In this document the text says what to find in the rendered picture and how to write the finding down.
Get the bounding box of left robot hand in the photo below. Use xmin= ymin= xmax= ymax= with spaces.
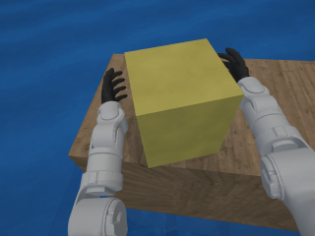
xmin=101 ymin=68 xmax=128 ymax=104

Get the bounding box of pedestal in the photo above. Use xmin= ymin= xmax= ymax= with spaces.
xmin=68 ymin=53 xmax=315 ymax=232

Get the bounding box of left robot forearm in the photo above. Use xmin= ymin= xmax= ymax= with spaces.
xmin=68 ymin=101 xmax=129 ymax=235

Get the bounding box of carton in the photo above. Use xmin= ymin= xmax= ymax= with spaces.
xmin=124 ymin=38 xmax=244 ymax=168

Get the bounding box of right robot hand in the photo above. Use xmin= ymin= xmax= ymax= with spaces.
xmin=217 ymin=47 xmax=250 ymax=83

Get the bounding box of right robot forearm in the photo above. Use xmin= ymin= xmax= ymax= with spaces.
xmin=237 ymin=77 xmax=315 ymax=157

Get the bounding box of robot right upper arm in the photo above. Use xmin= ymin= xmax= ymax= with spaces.
xmin=260 ymin=147 xmax=315 ymax=236

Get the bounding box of robot left upper arm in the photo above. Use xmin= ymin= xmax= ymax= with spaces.
xmin=68 ymin=197 xmax=128 ymax=236

